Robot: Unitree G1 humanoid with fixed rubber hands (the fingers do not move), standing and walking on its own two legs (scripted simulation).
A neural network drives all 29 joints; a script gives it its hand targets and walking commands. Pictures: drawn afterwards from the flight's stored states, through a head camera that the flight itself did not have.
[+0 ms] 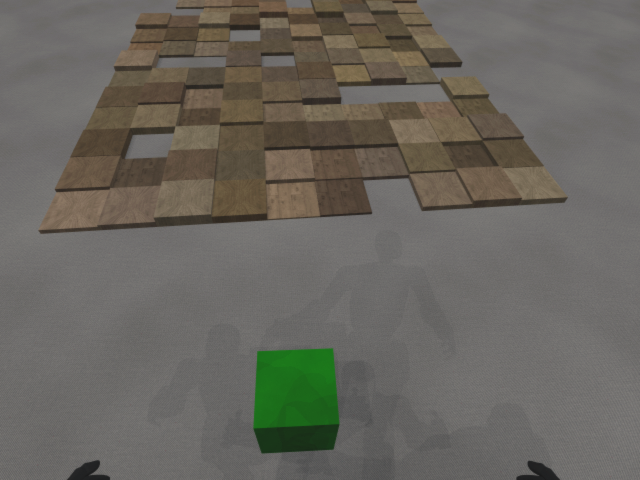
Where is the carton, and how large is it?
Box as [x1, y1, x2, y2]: [253, 348, 338, 452]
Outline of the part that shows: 332,348 257,351 253,428 261,452 333,448 338,427 338,413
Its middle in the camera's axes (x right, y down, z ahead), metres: -0.07 +0.45 +1.10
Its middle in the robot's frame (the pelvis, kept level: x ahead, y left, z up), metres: +0.43 +0.04 -0.66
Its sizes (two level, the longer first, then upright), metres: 0.210 0.200 0.250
